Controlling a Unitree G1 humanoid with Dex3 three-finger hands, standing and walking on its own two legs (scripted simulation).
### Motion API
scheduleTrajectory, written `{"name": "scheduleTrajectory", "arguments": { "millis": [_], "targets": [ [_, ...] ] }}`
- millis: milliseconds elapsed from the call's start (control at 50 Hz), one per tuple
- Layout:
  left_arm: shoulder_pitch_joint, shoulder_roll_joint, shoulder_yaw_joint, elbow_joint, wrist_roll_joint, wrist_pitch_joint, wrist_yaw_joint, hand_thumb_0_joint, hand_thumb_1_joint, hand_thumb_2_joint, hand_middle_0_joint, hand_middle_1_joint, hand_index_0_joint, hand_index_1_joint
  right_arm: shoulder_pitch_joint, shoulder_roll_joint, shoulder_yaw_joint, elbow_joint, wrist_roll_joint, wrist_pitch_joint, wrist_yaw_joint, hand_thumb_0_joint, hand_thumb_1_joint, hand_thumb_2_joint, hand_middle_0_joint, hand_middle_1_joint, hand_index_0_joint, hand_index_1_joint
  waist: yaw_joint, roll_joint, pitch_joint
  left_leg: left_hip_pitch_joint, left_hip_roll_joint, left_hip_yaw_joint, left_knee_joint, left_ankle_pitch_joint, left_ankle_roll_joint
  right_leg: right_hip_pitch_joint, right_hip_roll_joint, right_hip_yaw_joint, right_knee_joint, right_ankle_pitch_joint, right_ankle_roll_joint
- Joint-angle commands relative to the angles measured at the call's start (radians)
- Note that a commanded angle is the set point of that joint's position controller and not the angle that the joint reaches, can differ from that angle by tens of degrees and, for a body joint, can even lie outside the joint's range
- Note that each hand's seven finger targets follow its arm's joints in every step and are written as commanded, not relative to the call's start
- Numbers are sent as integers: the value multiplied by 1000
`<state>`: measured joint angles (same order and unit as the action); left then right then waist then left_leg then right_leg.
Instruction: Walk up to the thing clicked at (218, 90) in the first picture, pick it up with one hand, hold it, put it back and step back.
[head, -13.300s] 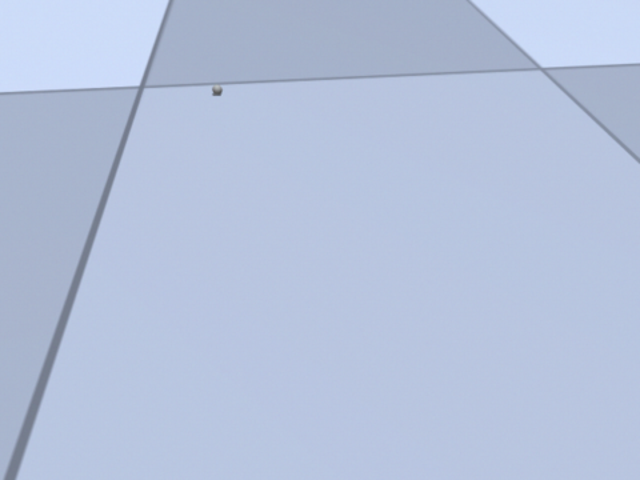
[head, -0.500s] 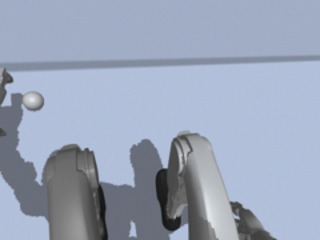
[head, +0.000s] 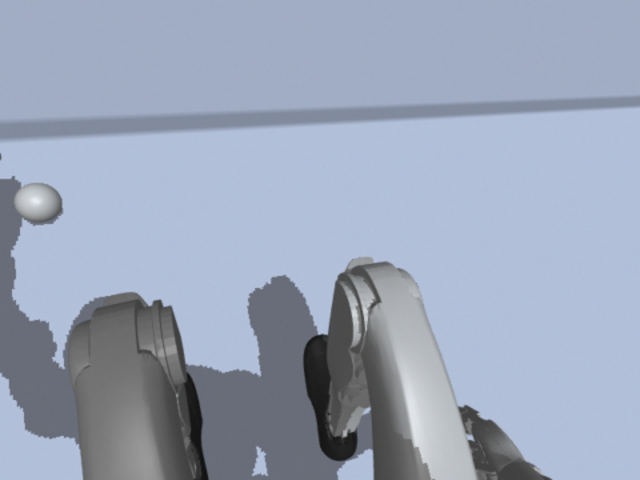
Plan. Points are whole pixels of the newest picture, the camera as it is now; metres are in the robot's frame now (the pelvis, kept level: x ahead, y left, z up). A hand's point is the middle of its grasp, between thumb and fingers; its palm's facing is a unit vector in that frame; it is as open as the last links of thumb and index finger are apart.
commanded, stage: rise first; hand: left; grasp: from above
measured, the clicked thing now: (38, 202) +0.47 +0.33 -0.29
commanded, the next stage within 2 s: approach in 1.58 s
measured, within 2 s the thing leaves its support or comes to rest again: neither
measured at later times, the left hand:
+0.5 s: hand out of the picture +0.43 +0.36 -0.18, palm faces -0.46 -0.11 -0.88, open 13.9 cm
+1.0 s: hand out of the picture +0.43 +0.36 -0.16, palm faces -0.45 -0.09 -0.89, open 13.5 cm
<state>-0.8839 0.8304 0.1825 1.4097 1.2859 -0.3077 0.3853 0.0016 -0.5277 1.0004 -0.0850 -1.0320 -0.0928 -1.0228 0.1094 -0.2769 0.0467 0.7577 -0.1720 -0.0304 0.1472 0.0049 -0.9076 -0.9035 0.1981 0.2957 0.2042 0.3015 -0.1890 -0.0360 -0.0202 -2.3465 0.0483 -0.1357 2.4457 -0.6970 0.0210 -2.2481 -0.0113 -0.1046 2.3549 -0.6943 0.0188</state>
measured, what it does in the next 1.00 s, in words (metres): stands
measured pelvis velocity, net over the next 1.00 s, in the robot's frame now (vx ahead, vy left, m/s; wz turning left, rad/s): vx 0.00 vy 0.00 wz -0.01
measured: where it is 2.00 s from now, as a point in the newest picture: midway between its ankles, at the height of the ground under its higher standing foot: (262, 437)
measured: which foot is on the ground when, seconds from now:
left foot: down 0.00-1.00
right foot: down 0.00-1.00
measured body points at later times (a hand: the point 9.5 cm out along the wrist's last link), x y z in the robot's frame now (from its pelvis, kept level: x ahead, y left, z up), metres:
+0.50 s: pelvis +0.00 +0.00 -0.01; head +0.25 +0.09 +0.36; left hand +0.45 +0.36 -0.13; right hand +0.07 -0.27 -0.11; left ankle +0.07 +0.12 -0.29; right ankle +0.10 -0.12 -0.29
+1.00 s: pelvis +0.00 +0.00 +0.00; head +0.23 +0.09 +0.37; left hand +0.45 +0.36 -0.11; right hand +0.07 -0.27 -0.10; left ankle +0.07 +0.12 -0.29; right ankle +0.10 -0.12 -0.29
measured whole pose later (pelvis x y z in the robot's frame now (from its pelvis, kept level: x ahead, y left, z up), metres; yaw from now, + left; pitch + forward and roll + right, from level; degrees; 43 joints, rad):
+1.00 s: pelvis +0.00 +0.00 +0.00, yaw -1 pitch +32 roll -10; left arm -0.92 0.88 0.17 1.43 1.29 -0.32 0.35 0.00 -0.43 0.94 -0.22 -0.89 -0.20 -0.91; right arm 0.11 -0.28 0.08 0.74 -0.17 -0.03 0.16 0.00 -0.91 -0.90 0.20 0.30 0.20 0.30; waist -0.21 -0.03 -0.02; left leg -2.35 0.04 -0.15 2.46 -0.69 0.02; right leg -2.24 -0.01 -0.12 2.35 -0.68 0.03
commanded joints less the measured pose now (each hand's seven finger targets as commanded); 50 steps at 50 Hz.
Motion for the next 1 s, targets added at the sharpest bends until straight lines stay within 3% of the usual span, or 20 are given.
{"name": "scheduleTrajectory", "arguments": {
  "millis": [0,60,100,260,280,340,460,500,540,560,580,640,860,980],
  "targets": [
    [-269,299,26,-113,-10,-10,38,0,-546,996,-71,-1024,-73,-1021,195,-252,-70,-13,1,-2,-14,0,-903,-903,200,300,200,300,-5,300,-654,530,-33,74,-240,189,9,281,47,-57,-230,208,-51],
    [-274,308,31,-121,-9,-11,43,0,-599,1071,-107,-985,-63,-1031,198,-254,-66,-12,-3,-4,-13,0,-906,-903,200,300,200,300,-5,308,-672,543,-32,73,-235,205,8,294,47,-57,-227,222,-49],
    [-287,308,32,-116,-8,-12,49,0,-547,1009,-87,-1010,-78,-1019,196,-258,-67,-9,-2,-5,-16,0,-903,-903,200,300,200,300,-7,324,-673,554,-31,66,-242,196,4,275,47,-63,-216,213,-51],
    [-292,343,46,-88,-2,-4,53,0,-538,1000,-117,-971,-97,-991,202,-261,-54,-10,-8,-7,-9,0,-905,-903,200,300,200,300,-20,333,-645,528,-32,69,-225,207,6,279,46,-64,-207,227,-50],
    [-290,339,44,-103,-6,-5,53,0,-521,985,-117,-980,-105,-992,196,-261,-53,-11,-7,-7,-11,0,-904,-903,200,300,200,300,-6,338,-655,543,-31,67,-232,208,5,273,47,-64,-208,225,-50],
    [-300,339,36,-85,-2,-4,42,0,-513,978,-119,-973,-108,-984,197,-267,-52,-11,-10,-8,-9,0,-903,-902,200,300,200,300,-26,357,-642,556,-29,52,-241,201,-1,247,44,-74,-194,216,-51],
    [-283,354,34,-99,-7,-12,29,0,-499,967,-155,-935,-135,-956,203,-261,-46,-15,-8,-6,-5,0,-906,-903,200,300,200,300,-16,335,-657,537,-31,65,-213,220,5,286,50,-66,-206,238,-50],
    [-290,355,38,-93,-6,-13,26,0,-495,962,-149,-940,-133,-957,209,-266,-46,-15,-11,-6,-4,0,-904,-902,200,300,200,300,-31,331,-646,534,-30,62,-212,219,6,284,49,-69,-203,240,-48],
    [-282,369,49,-114,-10,-16,26,0,-485,955,-163,-932,-145,-951,208,-266,-44,-14,-10,-5,-3,0,-906,-903,200,300,200,300,-14,350,-661,552,-31,60,-225,215,3,285,48,-70,-204,232,-50],
    [-283,363,42,-113,-10,-16,24,0,-492,963,-152,-941,-135,-959,208,-269,-48,-18,-9,-6,-3,0,-904,-902,200,300,200,300,-23,354,-652,550,-29,59,-224,211,2,279,47,-72,-204,230,-49],
    [-292,362,46,-150,-16,-21,24,0,-481,951,-166,-931,-149,-949,203,-266,-49,-20,-6,-4,-4,0,-906,-903,200,300,200,300,-6,366,-676,567,-28,58,-230,212,-1,277,48,-72,-205,228,-52],
    [-270,356,43,-151,-6,-13,21,0,-486,960,-171,-915,-147,-940,208,-268,-50,-20,-2,-1,-2,0,-904,-902,200,300,200,300,-11,391,-684,584,-29,52,-240,239,-5,272,46,-77,-189,247,-52],
    [-284,329,14,-119,-12,-7,2,0,-440,924,-212,-884,-190,-907,202,-263,-48,-24,11,5,-3,0,-905,-902,200,300,200,300,-18,334,-634,533,-36,60,-245,199,4,268,45,-66,-216,224,-51],
    [-307,359,19,-113,-9,-14,-7,0,-420,907,-241,-862,-216,-888,207,-259,-38,-25,8,3,-5,0,-907,-903,200,300,200,300,-23,306,-633,501,-36,72,-231,193,11,310,49,-56,-237,223,-47]
  ]
}}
